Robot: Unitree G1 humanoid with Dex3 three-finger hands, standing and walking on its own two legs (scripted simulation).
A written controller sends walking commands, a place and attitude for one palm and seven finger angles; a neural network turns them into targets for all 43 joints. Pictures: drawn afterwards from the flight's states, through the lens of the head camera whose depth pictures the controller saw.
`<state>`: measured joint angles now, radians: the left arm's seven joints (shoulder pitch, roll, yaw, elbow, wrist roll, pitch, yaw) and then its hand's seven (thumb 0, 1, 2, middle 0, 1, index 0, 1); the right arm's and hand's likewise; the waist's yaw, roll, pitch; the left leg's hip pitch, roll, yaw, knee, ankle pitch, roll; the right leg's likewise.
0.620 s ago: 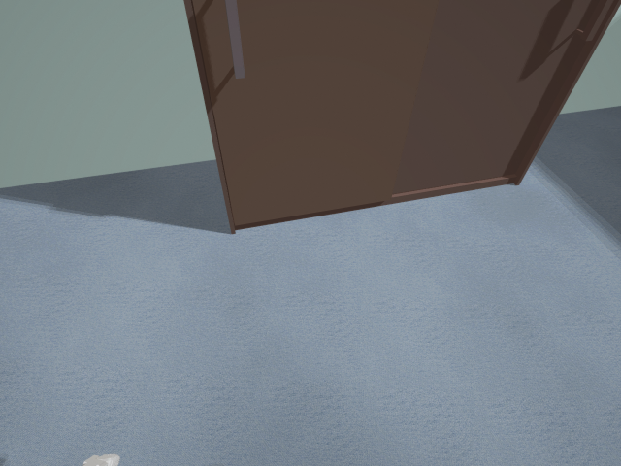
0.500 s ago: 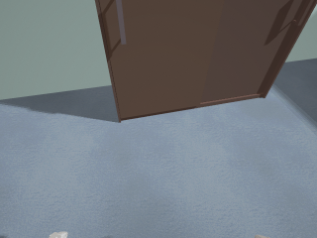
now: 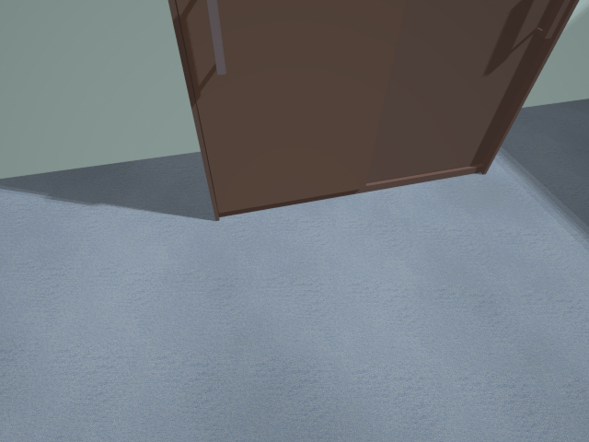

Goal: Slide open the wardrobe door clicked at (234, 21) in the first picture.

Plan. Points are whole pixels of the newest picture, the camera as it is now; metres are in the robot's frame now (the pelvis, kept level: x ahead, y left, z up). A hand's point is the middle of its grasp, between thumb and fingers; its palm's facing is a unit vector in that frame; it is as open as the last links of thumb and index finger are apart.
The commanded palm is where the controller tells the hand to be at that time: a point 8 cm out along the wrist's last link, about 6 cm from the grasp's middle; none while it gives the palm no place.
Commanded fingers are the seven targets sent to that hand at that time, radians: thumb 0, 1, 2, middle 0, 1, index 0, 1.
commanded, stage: stand and wait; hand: left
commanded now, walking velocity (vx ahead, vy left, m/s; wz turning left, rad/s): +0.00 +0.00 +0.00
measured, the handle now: (214, 27) +1.17 +0.31 +0.08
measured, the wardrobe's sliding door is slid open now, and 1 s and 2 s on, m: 0.00 0.00 0.00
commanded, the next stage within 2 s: look at it before walking up in 0.20 s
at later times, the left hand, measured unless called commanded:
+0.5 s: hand out of the picture +0.08 +0.25 -0.15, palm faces -0.04 -0.94 -0.34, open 7.4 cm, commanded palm none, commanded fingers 0.00 0.90 0.90 -0.20 -0.30 -0.20 -0.30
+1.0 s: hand out of the picture +0.08 +0.24 -0.15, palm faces -0.03 -0.94 -0.34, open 7.4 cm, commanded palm none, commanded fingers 0.00 0.90 0.90 -0.20 -0.30 -0.20 -0.30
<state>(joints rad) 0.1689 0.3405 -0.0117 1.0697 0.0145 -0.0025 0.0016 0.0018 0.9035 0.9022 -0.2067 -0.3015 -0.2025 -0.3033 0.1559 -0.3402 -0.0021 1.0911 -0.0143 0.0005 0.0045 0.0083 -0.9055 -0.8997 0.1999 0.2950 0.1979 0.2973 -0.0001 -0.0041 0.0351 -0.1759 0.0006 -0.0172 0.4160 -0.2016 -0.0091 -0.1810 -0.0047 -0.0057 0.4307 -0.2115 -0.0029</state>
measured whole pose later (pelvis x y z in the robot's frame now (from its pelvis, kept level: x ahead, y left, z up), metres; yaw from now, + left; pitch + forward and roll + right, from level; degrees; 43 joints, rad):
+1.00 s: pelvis +0.01 +0.00 +0.00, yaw -1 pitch -2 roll +0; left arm 0.16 0.33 -0.01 1.09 0.02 0.00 0.01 0.00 0.90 0.90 -0.21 -0.30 -0.20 -0.30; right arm 0.13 -0.33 0.01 1.11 -0.02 0.00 0.00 0.01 -0.91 -0.90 0.20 0.29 0.20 0.30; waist 0.01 0.00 0.02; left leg -0.14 0.01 -0.01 0.37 -0.19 -0.01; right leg -0.16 0.00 0.00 0.39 -0.20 0.00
